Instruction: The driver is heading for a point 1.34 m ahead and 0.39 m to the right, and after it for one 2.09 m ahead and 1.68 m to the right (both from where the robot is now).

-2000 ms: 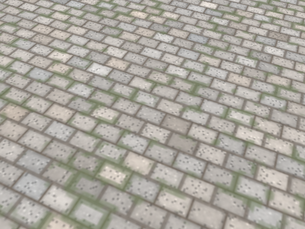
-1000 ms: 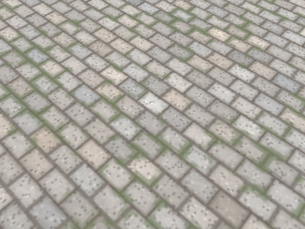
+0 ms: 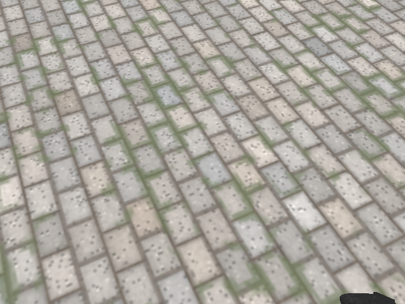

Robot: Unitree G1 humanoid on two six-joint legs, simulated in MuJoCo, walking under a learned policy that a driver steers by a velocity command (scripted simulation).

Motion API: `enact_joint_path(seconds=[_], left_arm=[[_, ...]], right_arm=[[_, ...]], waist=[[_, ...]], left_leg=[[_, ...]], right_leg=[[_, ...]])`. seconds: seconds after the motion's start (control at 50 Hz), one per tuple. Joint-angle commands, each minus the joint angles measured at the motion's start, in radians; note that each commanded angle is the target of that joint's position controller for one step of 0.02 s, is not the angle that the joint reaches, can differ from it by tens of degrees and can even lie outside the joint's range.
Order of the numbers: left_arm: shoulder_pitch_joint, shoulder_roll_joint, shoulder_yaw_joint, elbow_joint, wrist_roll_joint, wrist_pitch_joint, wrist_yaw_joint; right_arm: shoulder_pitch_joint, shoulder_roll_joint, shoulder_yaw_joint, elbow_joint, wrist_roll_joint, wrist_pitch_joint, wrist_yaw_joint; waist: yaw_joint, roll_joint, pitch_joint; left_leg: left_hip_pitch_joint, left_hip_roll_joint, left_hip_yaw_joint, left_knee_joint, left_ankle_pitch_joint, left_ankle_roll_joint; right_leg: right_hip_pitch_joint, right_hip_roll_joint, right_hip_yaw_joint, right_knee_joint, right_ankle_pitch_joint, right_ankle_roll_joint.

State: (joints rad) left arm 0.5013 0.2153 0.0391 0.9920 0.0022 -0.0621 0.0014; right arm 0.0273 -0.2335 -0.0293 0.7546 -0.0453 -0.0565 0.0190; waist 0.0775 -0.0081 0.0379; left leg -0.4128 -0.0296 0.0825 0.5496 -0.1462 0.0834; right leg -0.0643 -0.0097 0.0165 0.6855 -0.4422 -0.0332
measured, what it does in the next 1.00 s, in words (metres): walks ahead: right foot, then left foot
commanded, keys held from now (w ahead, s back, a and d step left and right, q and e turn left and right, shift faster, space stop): w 0.86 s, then w+e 0.14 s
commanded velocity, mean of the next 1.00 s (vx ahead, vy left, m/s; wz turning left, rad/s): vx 0.49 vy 0.00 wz -0.01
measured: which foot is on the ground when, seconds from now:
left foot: down 0.00-0.48, up 0.50-0.98, down 1.00-1.00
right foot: up 0.00-0.44, down 0.46-1.00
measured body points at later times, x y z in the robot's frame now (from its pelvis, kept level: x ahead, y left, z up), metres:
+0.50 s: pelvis +0.28 -0.01 -0.01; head +0.31 -0.02 +0.44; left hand +0.48 +0.22 -0.10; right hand +0.21 -0.26 -0.15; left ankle +0.08 +0.08 -0.70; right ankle +0.39 -0.09 -0.73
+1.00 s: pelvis +0.55 +0.01 +0.00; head +0.58 +0.02 +0.45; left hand +0.47 +0.25 -0.14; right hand +0.75 -0.21 -0.10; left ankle +0.68 +0.10 -0.73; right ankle +0.39 -0.09 -0.72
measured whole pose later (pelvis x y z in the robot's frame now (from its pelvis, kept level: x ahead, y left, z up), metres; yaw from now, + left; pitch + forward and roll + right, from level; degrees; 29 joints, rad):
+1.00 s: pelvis +0.55 +0.01 +0.00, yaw -2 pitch +1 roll -2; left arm 0.46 0.20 0.04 1.06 0.02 -0.08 0.00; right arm 0.00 -0.21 -0.02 0.85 -0.03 -0.06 0.02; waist 0.08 0.02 0.05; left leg -0.46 0.03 0.06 0.51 -0.11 0.07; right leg 0.09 0.05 -0.04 0.31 -0.40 -0.04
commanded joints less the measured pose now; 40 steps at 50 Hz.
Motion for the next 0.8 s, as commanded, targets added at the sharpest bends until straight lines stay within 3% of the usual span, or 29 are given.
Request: enact_joint_path(seconds=[0.02,0.04,0.06,0.1,0.14,0.24,0.3,0.36,0.42,0.44,0.46,0.48,0.5,0.52,0.54,0.56,0.6,0.64,0.68,0.8], left_arm=[[-0.060,0.151,0.036,-0.107,0.014,-0.014,0.003],[-0.106,0.123,0.029,-0.114,0.017,-0.020,-0.008],[-0.117,0.101,0.027,-0.110,0.016,-0.018,-0.014],[-0.089,0.083,0.025,-0.092,0.037,0.005,-0.026],[-0.110,0.077,0.027,-0.100,0.039,0.018,-0.037],[-0.344,0.059,0.017,-0.180,0.035,0.022,-0.045],[-0.458,0.044,0.003,-0.214,0.026,0.018,-0.048],[-0.521,0.062,0.004,-0.240,0.025,0.017,-0.041],[-0.467,0.088,0.014,-0.229,0.027,0.008,-0.029],[-0.371,0.106,0.024,-0.199,0.029,0.003,-0.021],[-0.202,0.131,0.037,-0.142,0.036,-0.007,-0.010],[-0.023,0.209,0.059,-0.107,0.060,-0.015,0.004],[0.008,0.299,0.081,-0.097,0.063,-0.010,0.002],[-0.071,0.236,0.070,-0.108,0.021,0.001,-0.006],[-0.180,0.187,0.055,-0.121,0.012,0.000,-0.008],[-0.229,0.132,0.041,-0.122,0.017,-0.007,-0.011],[-0.249,0.086,0.026,-0.098,0.012,-0.020,-0.007],[-0.206,0.089,0.025,-0.071,0.010,-0.036,-0.007],[-0.173,0.114,0.031,-0.049,0.006,-0.045,-0.008],[-0.085,0.112,0.025,-0.009,0.006,-0.042,-0.008]], right_arm=[[0.353,-0.219,-0.067,0.067,0.024,0.007,-0.017],[0.271,-0.151,-0.049,0.055,0.025,0.002,-0.011],[0.225,-0.110,-0.037,0.054,0.024,-0.005,-0.009],[0.218,-0.081,-0.026,0.075,0.027,-0.021,-0.013],[0.261,-0.096,-0.030,0.103,0.033,-0.037,-0.013],[0.342,-0.091,-0.024,0.159,0.039,-0.043,-0.012],[0.391,-0.106,-0.025,0.186,0.037,-0.046,-0.015],[0.436,-0.122,-0.025,0.218,0.032,-0.043,-0.024],[0.422,-0.142,-0.028,0.233,0.023,-0.036,-0.035],[0.415,-0.152,-0.031,0.237,0.019,-0.032,-0.037],[0.408,-0.149,-0.028,0.238,0.021,-0.027,-0.036],[0.417,-0.115,-0.016,0.211,0.029,-0.028,-0.034],[0.546,-0.010,0.000,0.201,0.064,-0.027,-0.021],[0.458,-0.123,-0.029,0.209,0.035,-0.024,-0.027],[0.378,-0.119,-0.032,0.179,0.036,-0.029,-0.022],[0.342,-0.099,-0.027,0.173,0.036,-0.033,-0.019],[0.358,-0.066,-0.023,0.184,0.011,-0.009,-0.010],[0.355,-0.043,-0.021,0.186,0.005,0.011,0.002],[0.289,-0.041,-0.021,0.165,0.004,0.021,0.009],[0.042,-0.029,-0.008,0.087,0.018,0.018,0.015]], waist=[[-0.165,0.122,-0.166],[-0.137,0.081,-0.068],[-0.103,0.074,-0.014],[-0.061,0.100,0.009],[-0.049,0.087,0.008],[-0.077,0.072,0.064],[-0.106,0.069,0.065],[-0.117,0.060,0.073],[-0.074,0.070,0.033],[-0.033,0.075,-0.022],[0.039,0.050,-0.112],[0.094,-0.028,-0.238],[0.026,-0.268,-0.359],[0.024,-0.083,-0.290],[-0.019,-0.058,-0.140],[-0.040,-0.016,-0.074],[-0.095,-0.044,-0.027],[-0.109,-0.043,-0.026],[-0.110,-0.043,0.004],[-0.056,-0.046,0.056]], left_leg=[[0.604,0.416,-0.645,-0.290,-0.270,0.188],[0.470,0.364,-0.520,-0.319,-0.199,0.172],[0.373,0.302,-0.415,-0.354,-0.128,0.137],[0.286,0.236,-0.301,-0.391,0.001,0.111],[0.286,0.227,-0.256,-0.409,0.122,0.127],[0.300,0.188,-0.159,-0.440,0.252,0.126],[0.317,0.185,-0.127,-0.435,0.333,0.111],[0.419,0.227,-0.137,-0.413,0.400,0.106],[0.510,0.245,-0.118,-0.278,0.693,0.083],[0.516,0.235,-0.105,-0.152,0.810,0.070],[0.453,0.196,-0.069,0.050,0.782,0.051],[0.252,0.149,-0.037,0.346,0.464,0.035],[-0.107,-0.055,-0.016,0.722,-0.327,-0.008],[-0.196,-0.016,-0.158,0.786,-0.343,0.012],[-0.224,0.034,-0.154,0.759,-0.243,0.017],[-0.195,0.069,-0.145,0.706,-0.182,0.016],[-0.104,0.108,-0.134,0.620,-0.148,-0.004],[-0.081,0.110,-0.113,0.583,-0.132,-0.023],[-0.140,0.130,-0.094,0.523,-0.077,-0.042],[-0.196,0.132,-0.036,0.200,0.120,-0.073]], right_leg=[[-0.601,-0.017,0.040,0.571,0.011,-0.051],[-0.596,-0.052,0.038,0.536,0.088,-0.055],[-0.558,-0.079,0.028,0.476,0.132,-0.052],[-0.492,-0.095,0.010,0.421,0.165,-0.030],[-0.510,-0.094,-0.012,0.396,0.197,-0.015],[-0.604,-0.103,-0.054,0.171,0.374,0.021],[-0.534,-0.070,-0.088,0.006,0.460,0.013],[-0.523,-0.049,-0.090,-0.073,0.447,-0.018],[-0.413,0.004,-0.106,-0.129,0.326,-0.067],[-0.297,0.038,-0.117,-0.152,0.287,-0.087],[-0.084,0.048,-0.118,-0.210,0.314,-0.116],[0.184,-0.151,0.096,-0.218,0.227,-0.168],[0.430,-0.431,0.610,-0.327,0.167,-0.317],[0.344,-0.378,0.644,-0.393,0.126,-0.286],[0.196,-0.347,0.468,-0.412,0.151,-0.255],[0.080,-0.305,0.367,-0.449,0.253,-0.232],[-0.062,-0.230,0.221,-0.493,0.359,-0.182],[-0.095,-0.211,0.167,-0.518,0.435,-0.186],[-0.100,-0.200,0.126,-0.557,0.428,-0.193],[-0.049,-0.156,0.035,-0.585,0.500,-0.170]])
